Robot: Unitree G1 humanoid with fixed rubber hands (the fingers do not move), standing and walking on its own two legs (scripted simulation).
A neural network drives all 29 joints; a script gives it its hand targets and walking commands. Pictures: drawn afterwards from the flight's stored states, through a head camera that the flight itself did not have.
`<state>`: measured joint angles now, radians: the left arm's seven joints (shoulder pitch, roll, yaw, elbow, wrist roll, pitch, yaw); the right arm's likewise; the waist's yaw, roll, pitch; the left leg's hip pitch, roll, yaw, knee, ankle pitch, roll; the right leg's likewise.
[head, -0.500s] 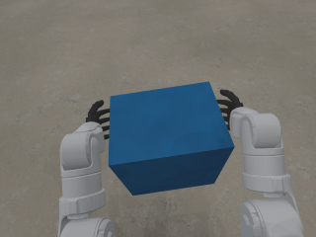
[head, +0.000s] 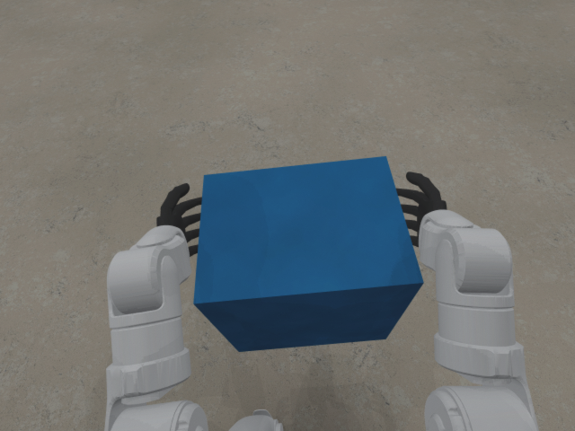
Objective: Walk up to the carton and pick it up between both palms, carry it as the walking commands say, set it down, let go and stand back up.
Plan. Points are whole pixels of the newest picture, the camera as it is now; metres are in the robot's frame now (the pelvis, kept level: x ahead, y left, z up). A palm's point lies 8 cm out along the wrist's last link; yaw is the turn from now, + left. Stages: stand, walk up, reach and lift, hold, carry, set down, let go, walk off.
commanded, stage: carry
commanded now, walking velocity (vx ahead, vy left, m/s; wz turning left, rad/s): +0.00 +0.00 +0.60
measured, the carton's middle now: (304, 265) +0.35 -0.01 +0.02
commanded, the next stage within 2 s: none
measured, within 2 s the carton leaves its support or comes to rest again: neither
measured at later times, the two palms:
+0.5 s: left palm out of the picture +0.20 +0.32 +0.12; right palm (283, 255) +0.31 +0.02 +0.11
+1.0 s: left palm out of the picture +0.07 +0.34 +0.11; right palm (228, 312) +0.25 +0.08 +0.11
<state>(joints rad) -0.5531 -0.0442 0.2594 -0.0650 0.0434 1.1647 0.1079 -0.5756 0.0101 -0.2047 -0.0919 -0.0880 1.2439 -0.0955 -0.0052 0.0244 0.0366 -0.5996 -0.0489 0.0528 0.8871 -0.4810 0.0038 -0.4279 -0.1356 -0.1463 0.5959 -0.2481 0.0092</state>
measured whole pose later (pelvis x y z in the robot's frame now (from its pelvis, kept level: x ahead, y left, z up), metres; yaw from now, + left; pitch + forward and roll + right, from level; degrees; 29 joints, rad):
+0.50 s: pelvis -0.08 +0.03 +0.00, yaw +16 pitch +6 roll -2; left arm -0.66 0.10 0.17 0.08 -0.01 1.23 0.11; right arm -0.66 0.02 -0.21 0.06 -0.11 1.25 -0.09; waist 0.08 0.02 -0.03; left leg -0.51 -0.05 -0.09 0.51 -0.10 0.04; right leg -0.53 -0.04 -0.05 0.91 -0.45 0.08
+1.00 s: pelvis -0.16 +0.02 -0.01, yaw +33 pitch +5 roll +3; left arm -0.63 0.04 0.23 0.06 0.09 1.23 0.10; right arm -0.79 -0.06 -0.14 0.24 -0.05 1.22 -0.09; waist -0.06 -0.02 -0.03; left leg -0.44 -0.01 0.09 0.65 -0.28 0.02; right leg -0.47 -0.23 -0.12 0.91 -0.52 0.12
